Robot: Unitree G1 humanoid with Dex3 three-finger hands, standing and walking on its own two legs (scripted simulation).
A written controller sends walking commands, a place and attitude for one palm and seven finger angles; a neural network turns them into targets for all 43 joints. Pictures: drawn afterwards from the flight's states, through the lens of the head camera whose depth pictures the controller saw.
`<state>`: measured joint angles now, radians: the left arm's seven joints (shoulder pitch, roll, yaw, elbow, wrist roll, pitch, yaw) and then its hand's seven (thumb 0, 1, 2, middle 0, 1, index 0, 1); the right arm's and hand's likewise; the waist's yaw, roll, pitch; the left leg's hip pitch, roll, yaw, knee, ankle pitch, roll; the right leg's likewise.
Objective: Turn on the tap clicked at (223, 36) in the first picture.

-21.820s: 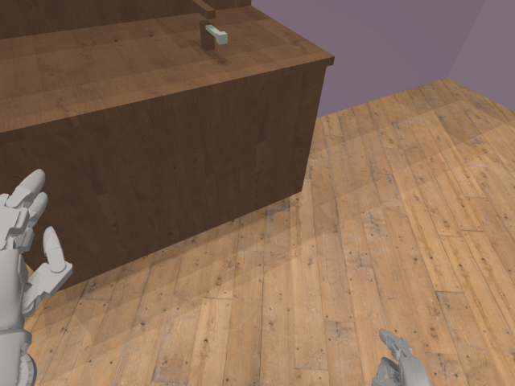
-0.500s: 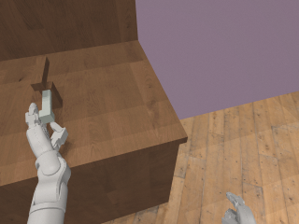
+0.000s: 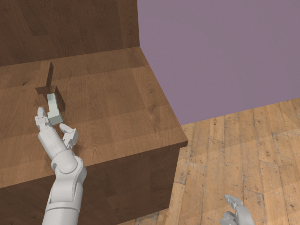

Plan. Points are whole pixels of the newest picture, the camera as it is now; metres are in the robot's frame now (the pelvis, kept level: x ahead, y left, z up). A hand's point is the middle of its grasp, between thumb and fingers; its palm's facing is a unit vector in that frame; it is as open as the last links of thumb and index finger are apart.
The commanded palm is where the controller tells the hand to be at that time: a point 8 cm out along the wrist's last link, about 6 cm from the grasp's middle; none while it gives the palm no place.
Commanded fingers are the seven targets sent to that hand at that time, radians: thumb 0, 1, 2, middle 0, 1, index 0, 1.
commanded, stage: push the lever round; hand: left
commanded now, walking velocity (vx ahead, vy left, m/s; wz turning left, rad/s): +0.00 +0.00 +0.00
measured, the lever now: (55, 117) +0.35 +0.29 +0.11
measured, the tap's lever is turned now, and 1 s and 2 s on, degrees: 11 44 83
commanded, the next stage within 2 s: lift the hand up off the lever in 1.54 s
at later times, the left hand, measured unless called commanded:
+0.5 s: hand (87, 123) +0.35 +0.21 +0.10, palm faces +0.77 -0.64 -0.05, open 7.9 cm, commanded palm +0.30 +0.23 +0.10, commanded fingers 0.00 0.90 0.90 -0.15 -0.15 -0.15 -0.15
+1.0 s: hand (96, 115) +0.38 +0.19 +0.09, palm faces +0.82 -0.57 -0.10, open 8.0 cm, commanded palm +0.33 +0.21 +0.10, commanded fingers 0.00 0.90 0.90 -0.15 -0.15 -0.15 -0.15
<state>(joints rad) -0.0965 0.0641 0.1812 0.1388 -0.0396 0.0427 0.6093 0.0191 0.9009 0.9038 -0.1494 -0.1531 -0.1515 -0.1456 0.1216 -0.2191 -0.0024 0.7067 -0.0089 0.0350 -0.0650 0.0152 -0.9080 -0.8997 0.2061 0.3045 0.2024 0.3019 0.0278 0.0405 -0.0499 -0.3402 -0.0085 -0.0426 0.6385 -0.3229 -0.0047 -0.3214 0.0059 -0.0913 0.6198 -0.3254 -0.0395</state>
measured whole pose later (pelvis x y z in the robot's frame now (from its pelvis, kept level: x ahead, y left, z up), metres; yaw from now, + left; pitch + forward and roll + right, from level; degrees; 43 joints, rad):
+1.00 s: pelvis +0.00 -0.01 +0.00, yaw +1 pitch +5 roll +0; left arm -0.45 -0.06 0.20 0.46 0.05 0.10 0.90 0.02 0.90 0.90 -0.15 -0.15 -0.11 -0.13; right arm 0.09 -0.19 -0.03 0.78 -0.06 0.06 0.00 0.01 -0.91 -0.90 0.21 0.30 0.20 0.30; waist 0.02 0.04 -0.08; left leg -0.42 -0.01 -0.07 0.67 -0.33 -0.02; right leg -0.39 0.01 -0.12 0.65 -0.34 -0.05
